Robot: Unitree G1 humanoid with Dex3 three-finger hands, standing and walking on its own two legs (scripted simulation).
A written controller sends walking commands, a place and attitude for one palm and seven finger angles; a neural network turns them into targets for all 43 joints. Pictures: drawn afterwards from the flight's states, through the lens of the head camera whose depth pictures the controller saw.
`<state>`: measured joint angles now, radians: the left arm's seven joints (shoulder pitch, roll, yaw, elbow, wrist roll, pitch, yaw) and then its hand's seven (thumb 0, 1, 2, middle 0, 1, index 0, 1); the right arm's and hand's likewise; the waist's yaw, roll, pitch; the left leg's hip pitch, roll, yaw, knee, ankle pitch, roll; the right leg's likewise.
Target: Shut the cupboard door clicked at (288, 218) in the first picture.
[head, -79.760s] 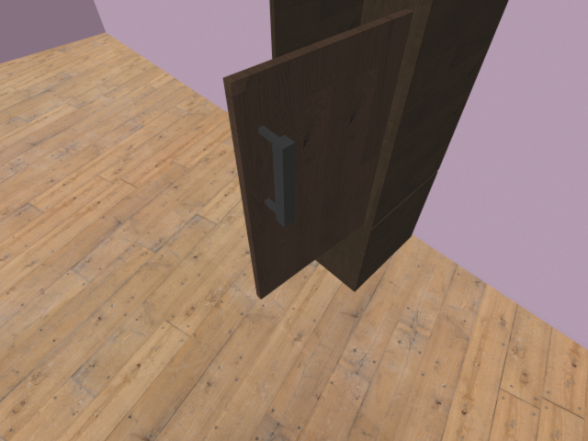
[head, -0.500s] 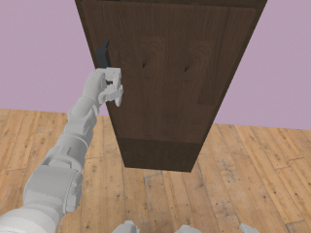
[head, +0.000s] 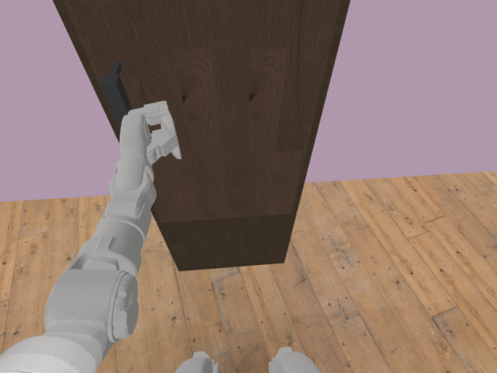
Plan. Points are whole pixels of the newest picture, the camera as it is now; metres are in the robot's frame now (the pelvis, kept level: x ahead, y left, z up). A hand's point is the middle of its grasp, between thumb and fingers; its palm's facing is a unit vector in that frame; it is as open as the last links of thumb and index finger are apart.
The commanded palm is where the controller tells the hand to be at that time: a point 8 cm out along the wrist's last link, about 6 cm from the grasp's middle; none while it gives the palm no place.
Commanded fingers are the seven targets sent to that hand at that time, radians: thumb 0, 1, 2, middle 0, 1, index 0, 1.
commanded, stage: pull the fist back off the door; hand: left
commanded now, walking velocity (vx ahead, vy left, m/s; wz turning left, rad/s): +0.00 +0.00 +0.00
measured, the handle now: (129, 116) +0.53 +0.18 +0.12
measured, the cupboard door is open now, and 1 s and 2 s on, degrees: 0 0 0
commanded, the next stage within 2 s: draw the hand back to the body in 0.38 s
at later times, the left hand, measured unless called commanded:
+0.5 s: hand (156, 172) +0.40 +0.12 +0.12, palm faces +0.01 -1.00 -0.01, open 3.1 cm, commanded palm +0.38 +0.16 +0.13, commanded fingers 0.00 0.90 0.90 -1.30 -1.50 -1.30 -1.50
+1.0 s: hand (111, 191) +0.34 +0.16 +0.16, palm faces +0.05 -1.00 -0.07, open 3.1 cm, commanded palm +0.31 +0.21 +0.17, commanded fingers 0.00 0.90 0.90 -1.13 -1.32 -1.13 -1.32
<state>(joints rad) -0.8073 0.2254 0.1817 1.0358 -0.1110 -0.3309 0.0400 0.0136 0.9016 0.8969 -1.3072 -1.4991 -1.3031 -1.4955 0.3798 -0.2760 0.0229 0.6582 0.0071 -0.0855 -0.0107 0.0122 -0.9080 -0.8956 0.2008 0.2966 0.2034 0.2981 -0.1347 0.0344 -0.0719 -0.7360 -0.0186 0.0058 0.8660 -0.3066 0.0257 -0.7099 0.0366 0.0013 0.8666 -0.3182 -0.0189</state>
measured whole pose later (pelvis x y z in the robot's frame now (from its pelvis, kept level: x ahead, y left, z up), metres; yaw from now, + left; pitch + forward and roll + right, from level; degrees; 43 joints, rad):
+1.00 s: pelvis +0.09 -0.01 +0.03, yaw +2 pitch +1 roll +0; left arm 0.21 0.21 0.12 -0.19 -0.23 0.05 -0.13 0.01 0.90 0.90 -1.28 -1.48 -1.28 -1.48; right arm 0.25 -0.25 0.04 0.55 0.04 -0.03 -0.06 0.02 -0.91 -0.90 0.20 0.30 0.20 0.30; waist 0.02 0.07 -0.08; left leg -0.31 -0.02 -0.04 0.65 -0.35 0.01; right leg -0.27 0.04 -0.02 0.64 -0.38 -0.04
